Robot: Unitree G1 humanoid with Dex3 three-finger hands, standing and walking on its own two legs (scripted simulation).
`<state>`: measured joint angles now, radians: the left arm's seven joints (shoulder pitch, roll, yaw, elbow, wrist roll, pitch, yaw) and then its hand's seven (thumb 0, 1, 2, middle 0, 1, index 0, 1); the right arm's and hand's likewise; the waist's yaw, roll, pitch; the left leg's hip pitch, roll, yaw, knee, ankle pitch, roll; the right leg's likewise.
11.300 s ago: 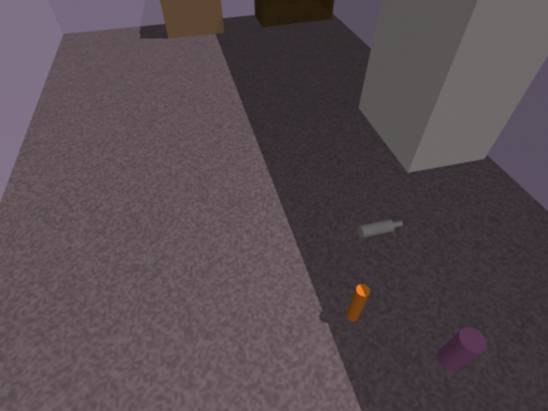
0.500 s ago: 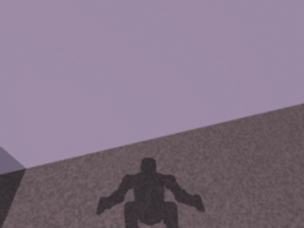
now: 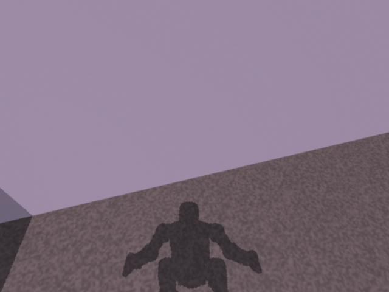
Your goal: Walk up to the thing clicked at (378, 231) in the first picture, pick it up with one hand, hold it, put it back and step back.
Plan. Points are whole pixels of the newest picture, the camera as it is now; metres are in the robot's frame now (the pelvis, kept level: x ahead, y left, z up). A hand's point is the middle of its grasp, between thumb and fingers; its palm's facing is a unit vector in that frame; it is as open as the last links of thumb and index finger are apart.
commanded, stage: stand
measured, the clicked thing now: out of the picture -0.67 -1.10 -0.75
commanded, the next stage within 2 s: walk up in 0.16 s
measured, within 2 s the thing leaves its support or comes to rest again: neither
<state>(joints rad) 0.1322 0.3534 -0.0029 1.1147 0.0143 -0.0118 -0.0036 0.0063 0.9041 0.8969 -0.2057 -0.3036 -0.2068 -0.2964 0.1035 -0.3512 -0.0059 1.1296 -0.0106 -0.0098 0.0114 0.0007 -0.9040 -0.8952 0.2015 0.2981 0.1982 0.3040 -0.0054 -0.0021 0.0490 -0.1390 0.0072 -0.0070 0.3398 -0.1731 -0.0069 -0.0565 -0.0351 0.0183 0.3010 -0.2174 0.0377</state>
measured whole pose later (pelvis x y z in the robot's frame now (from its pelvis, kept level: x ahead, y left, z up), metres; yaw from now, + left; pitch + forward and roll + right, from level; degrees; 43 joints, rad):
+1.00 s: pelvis +0.02 +0.07 -0.03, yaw -48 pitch -3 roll -1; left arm 0.23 0.47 0.08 0.67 0.04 0.04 0.01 0.01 0.90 0.90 -0.21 -0.30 -0.21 -0.30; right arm 0.14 -0.41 -0.09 0.74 -0.02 0.04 0.03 0.00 -0.91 -0.90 0.20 0.30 0.20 0.30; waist -0.01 -0.01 0.18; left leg -0.35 0.01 0.01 0.67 -0.27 0.03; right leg -0.49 0.16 0.26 1.02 -0.47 0.04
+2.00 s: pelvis +0.00 +0.05 -0.04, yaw -86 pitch -2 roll -2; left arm 0.27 0.42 0.06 0.84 0.03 -0.03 -0.01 0.01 0.90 0.90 -0.21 -0.30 -0.21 -0.30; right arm 0.26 -0.44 -0.06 0.79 -0.02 0.02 0.02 0.00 -0.90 -0.90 0.20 0.30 0.20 0.30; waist -0.02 0.05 0.11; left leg -0.41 0.13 0.06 0.87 -0.46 0.01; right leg -0.35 0.05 0.00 0.74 -0.35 -0.02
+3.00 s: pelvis +0.03 +0.03 -0.01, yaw -97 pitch -2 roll +1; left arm 0.10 0.37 0.00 1.05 0.01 -0.01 0.00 0.01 0.90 0.90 -0.21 -0.30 -0.21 -0.30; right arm 0.10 -0.37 -0.03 1.08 -0.01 0.00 0.02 0.00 -0.90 -0.90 0.20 0.30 0.20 0.30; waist -0.02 -0.01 0.09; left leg -0.18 0.07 0.15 0.52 -0.30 -0.01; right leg -0.26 0.05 0.17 0.55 -0.24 0.02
